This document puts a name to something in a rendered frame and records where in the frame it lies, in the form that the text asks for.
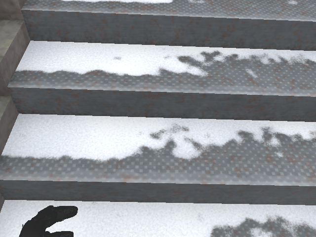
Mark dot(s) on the left robot hand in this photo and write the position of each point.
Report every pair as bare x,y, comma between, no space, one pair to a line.
47,217

